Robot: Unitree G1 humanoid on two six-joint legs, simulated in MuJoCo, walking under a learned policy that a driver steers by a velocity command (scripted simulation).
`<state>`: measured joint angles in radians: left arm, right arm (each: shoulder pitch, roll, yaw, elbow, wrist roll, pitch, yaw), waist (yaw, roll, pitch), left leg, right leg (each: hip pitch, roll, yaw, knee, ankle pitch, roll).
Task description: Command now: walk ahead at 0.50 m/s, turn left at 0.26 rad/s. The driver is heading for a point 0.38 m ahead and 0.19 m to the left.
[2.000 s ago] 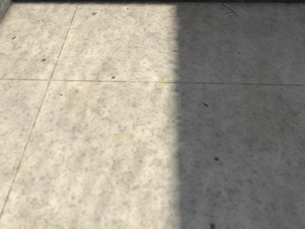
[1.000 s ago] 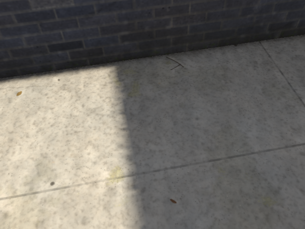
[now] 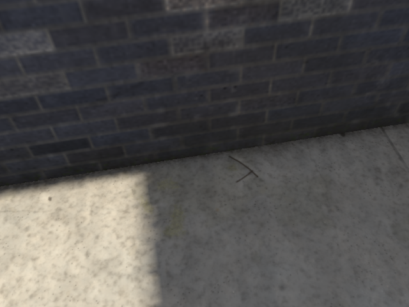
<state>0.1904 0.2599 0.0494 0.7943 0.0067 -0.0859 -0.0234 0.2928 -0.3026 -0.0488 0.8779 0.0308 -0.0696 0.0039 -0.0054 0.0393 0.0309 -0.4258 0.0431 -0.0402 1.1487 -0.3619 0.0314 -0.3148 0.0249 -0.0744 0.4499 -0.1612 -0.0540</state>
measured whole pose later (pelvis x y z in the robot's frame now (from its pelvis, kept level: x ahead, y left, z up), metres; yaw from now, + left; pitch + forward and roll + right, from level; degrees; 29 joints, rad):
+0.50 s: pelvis +0.26 +0.07 -0.01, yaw +14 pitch +2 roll -1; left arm 0.24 0.29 0.05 0.88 -0.02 -0.08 0.01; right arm 0.11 -0.28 -0.07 0.72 0.00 -0.04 0.03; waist 0.01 0.00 0.08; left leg -0.43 -0.05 0.05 0.57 -0.16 0.08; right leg -0.31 -0.04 -0.02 1.22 -0.50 0.03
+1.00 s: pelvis +0.41 +0.07 +0.00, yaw +17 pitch +0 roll +0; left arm 0.08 0.26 0.02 0.90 0.02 -0.04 0.02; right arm 0.11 -0.27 -0.02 0.87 -0.02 -0.01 -0.01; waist 0.00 0.02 0.03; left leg -0.12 -0.03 -0.01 0.43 -0.31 0.02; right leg -0.29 -0.03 0.01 0.46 -0.17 0.02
